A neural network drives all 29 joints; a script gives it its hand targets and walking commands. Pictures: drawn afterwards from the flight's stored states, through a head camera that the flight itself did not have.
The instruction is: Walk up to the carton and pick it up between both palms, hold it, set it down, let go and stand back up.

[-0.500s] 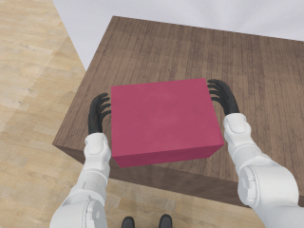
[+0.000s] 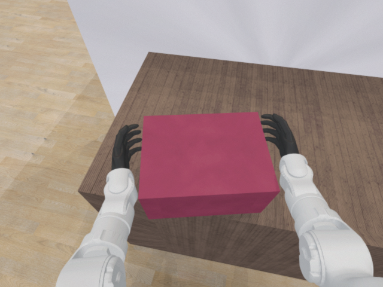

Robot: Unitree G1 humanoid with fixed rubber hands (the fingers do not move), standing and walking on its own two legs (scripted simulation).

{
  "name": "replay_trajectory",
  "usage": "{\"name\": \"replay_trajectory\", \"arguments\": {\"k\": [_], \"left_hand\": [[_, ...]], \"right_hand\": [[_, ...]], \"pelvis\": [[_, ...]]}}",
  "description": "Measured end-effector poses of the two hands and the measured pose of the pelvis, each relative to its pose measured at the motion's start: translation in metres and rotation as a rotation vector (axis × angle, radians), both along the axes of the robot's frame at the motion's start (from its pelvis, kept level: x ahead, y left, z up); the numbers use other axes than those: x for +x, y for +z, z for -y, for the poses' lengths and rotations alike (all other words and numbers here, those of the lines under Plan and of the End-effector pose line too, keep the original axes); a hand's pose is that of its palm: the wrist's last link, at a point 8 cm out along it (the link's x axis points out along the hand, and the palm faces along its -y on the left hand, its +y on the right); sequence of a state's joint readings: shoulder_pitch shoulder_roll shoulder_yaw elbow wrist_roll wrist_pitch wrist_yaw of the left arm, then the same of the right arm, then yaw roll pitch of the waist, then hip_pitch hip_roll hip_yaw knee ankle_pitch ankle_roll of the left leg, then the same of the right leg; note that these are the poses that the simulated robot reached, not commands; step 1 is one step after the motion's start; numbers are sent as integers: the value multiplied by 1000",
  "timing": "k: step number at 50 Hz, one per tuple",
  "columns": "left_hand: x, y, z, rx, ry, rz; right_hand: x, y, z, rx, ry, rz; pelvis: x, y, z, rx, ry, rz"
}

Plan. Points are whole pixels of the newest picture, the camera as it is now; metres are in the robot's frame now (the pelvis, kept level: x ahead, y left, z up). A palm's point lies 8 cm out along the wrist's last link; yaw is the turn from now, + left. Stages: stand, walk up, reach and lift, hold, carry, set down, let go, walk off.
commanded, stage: reach and lift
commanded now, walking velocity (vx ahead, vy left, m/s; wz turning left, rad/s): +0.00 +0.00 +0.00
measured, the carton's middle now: (203, 165) +0.38 +0.00 -0.02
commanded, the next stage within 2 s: none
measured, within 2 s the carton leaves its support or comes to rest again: neither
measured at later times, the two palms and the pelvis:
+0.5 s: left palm (109, 145) +0.36 +0.19 +0.09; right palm (292, 144) +0.38 -0.18 +0.09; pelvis +0.00 +0.02 +0.01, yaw +0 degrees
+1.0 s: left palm (96, 133) +0.35 +0.20 +0.14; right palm (299, 150) +0.34 -0.17 +0.12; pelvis +0.00 +0.03 +0.01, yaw +0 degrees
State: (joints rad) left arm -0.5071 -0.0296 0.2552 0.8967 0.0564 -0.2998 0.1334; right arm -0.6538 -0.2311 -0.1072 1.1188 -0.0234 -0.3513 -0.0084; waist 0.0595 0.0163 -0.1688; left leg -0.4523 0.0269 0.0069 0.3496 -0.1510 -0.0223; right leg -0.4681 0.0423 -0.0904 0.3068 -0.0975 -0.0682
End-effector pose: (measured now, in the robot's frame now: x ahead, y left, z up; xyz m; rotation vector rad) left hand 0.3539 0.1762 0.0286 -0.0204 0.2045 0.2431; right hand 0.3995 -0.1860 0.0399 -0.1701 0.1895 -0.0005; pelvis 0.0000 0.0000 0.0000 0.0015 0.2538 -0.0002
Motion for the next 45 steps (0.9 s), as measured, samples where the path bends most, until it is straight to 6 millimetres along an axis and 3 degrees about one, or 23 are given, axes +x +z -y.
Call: {"name": "replay_trajectory", "arguments": {"k": [11, 28, 45], "left_hand": [[4, 32, 2, 9, -56, 2], [6, 64, -14, 12, -91, 9], [-3, 100, -15, 33, -154, 44]], "right_hand": [[-15, 33, 4, 24, -58, -2], [-27, 55, -10, 30, -99, 1], [-56, 78, -12, 59, -162, 27]], "pelvis": [[-5, 4, -7, -1, -9, 124], [-2, 7, -23, -11, -1, 217], [2, 7, -31, -18, -3, 313]]}}
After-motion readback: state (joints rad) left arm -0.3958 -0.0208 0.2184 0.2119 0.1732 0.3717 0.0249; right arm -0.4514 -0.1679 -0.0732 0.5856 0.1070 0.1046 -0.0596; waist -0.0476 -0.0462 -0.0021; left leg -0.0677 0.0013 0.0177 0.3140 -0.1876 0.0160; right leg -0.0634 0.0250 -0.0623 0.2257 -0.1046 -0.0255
